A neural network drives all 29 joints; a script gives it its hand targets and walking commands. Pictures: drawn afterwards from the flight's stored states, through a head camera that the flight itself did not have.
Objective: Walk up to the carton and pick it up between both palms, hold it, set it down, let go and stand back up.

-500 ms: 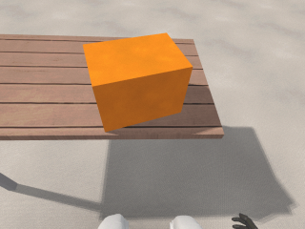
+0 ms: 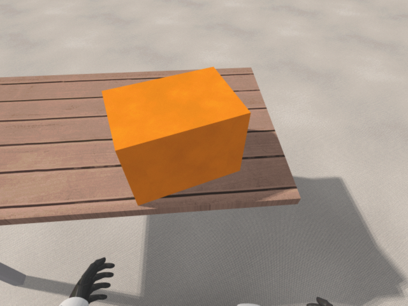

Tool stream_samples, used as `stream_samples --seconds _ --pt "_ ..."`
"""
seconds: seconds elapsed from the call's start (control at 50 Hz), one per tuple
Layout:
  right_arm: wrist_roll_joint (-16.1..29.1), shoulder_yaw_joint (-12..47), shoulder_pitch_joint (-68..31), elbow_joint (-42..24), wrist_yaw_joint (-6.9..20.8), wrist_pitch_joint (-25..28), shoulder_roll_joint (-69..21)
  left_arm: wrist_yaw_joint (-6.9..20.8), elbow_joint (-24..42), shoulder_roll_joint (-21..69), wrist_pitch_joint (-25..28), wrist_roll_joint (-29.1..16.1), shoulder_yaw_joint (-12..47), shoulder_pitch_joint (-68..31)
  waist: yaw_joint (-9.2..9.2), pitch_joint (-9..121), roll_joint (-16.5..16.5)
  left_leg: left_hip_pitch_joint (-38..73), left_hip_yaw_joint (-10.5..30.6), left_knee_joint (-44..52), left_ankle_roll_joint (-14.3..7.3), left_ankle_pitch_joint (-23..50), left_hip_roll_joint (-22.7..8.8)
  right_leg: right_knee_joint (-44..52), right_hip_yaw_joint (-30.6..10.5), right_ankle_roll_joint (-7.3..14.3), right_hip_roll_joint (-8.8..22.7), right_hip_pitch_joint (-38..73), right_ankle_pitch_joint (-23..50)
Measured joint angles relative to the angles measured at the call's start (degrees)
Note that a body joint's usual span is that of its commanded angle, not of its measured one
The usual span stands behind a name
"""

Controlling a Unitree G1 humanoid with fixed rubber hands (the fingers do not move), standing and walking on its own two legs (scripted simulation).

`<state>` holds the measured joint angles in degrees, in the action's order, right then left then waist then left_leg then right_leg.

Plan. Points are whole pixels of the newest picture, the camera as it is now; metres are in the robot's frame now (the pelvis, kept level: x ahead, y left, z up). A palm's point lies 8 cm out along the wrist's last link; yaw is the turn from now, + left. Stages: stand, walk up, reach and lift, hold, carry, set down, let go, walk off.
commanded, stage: walk up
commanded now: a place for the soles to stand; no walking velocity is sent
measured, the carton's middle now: (176, 134) +0.50 +0.07 +0.02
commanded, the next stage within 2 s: none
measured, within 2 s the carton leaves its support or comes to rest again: neither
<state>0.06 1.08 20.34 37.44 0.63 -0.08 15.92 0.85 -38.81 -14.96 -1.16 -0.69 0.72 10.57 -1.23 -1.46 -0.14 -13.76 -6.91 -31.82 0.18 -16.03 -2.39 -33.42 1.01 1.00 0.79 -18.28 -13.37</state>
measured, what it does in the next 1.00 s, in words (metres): steps to the left: left foot, then right foot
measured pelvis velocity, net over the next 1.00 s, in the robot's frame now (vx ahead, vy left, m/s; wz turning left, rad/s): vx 0.06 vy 0.09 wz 0.02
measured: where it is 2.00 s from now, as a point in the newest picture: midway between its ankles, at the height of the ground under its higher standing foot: outside the picture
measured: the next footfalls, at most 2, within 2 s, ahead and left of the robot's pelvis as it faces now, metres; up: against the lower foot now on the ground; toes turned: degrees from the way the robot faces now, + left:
left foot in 0.70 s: +0.13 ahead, +0.20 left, +0.00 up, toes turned +1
right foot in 0.90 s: +0.11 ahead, -0.04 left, +0.00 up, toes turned +2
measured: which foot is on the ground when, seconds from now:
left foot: down 0.00-0.42, up 0.44-0.68, down 0.70-1.00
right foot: down 0.00-0.72, up 0.74-0.88, down 0.90-1.00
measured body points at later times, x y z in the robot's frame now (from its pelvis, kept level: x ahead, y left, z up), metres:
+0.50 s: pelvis +0.02 +0.01 +0.00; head +0.02 +0.00 +0.45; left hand +0.10 +0.27 -0.11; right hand +0.09 -0.27 -0.12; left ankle +0.01 +0.12 -0.71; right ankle +0.05 -0.11 -0.73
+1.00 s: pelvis +0.06 +0.09 -0.01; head +0.07 +0.10 +0.44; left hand +0.15 +0.36 -0.13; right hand +0.16 -0.17 -0.11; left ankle +0.09 +0.21 -0.73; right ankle +0.07 -0.04 -0.73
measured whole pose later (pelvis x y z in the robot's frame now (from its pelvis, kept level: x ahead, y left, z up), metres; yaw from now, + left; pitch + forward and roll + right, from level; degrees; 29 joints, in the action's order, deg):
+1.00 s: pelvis +0.06 +0.09 -0.01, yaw +1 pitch -1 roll +0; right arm 0.3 0.2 18.8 37.4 0.5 -1.5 15.5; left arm 0.3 -40.1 -16.0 -1.1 0.4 -0.1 17.7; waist -0.2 -2.3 0.5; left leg -18.3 -2.5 -36.7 0.3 -16.7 -2.2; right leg -35.8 0.2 -1.1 1.0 -15.8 -18.2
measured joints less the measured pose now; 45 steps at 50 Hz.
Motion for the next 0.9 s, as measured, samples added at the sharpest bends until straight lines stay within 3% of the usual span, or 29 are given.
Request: stream_samples --seconds 0.42,0.5,0.58,0.68,0.74,0.8,0.86,0.9 --pt "-0.2 -0.6 0.8 1.0 0.0 0.0 0.7 0.2 -5.1 -0.3 0.1 0.7 0.2 4.4 1.39 -0.3 0.4 0.9 0.3 1.5 0.2 -0.6 -0.5 2.6 -0.3 0.1 -0.8 1.2 0.4" --pt "-2.7 -2.2 1.8 0.2 1.1 -2.0 1.9 -1.8 -3.2 0.2 1.4 3.6 -0.8 6.7 1.6 0.1 -0.7 -4.5 3.0 -11.2 -0.8 -10.7 0.9 0.8 -0.3 0.7 -0.2 0.8 -1.4" --pt "-3.4 -3.7 2.2 0.0 1.5 -3.3 3.0 -3.3 -3.4 -0.1 1.9 4.4 -2.0 9.1 2.46 -1.3 -2.2 -10.6 5.6 -20.0 0.5 -9.0 -0.2 1.8 -0.1 -0.3 1.2 2.3 -1.4" --pt "-2.3 -4.3 2.4 0.2 2.2 -2.3 2.1 -2.3 -3.6 -2.2 0.8 3.4 -3.2 11.0 3.5 -2.4 -1.5 -8.3 6.2 -9.0 0.5 -2.5 -2.2 -0.9 -0.8 -2.2 3.5 3.0 -3.8" --pt "-2.1 -4.1 2.3 0.5 1.2 -1.1 1.2 -1.5 -3.0 -3.1 -0.4 2.2 -3.3 11.5 2.69 -2.5 0.2 -6.6 5.3 -7.1 0.7 1.0 -0.4 -9.4 -2.7 -1.9 4.9 0.4 -11.3" --pt "-1.3 -2.8 1.2 0.8 -0.1 -1.3 -0.3 -1.6 -2.5 -3.3 -1.7 1.5 -3.0 11.1 1.38 -2.0 1.5 -6.8 4.7 -8.9 0.3 -1.7 0.2 -16.9 -3.7 -2.3 2.8 -2.5 -17.3" --pt "-1.3 -1.9 0.4 0.5 -0.5 -1.6 -1.1 -1.7 -1.7 -2.8 -1.3 1.5 -2.4 9.8 0.75 -1.9 1.9 -6.1 4.6 -7.6 0.1 -1.5 0.3 -14.6 -1.8 -2.4 1.5 -2.3 -16.2" --pt "-1.1 -1.4 -0.1 0.1 -0.4 -1.7 -1.0 -1.4 -1.1 -2.3 -0.7 1.8 -2.1 9.3 0.76 -1.7 1.9 -6.1 4.4 -7.5 0.0 -1.6 0.4 -8.0 -0.6 -1.8 0.9 -0.1 -10.8"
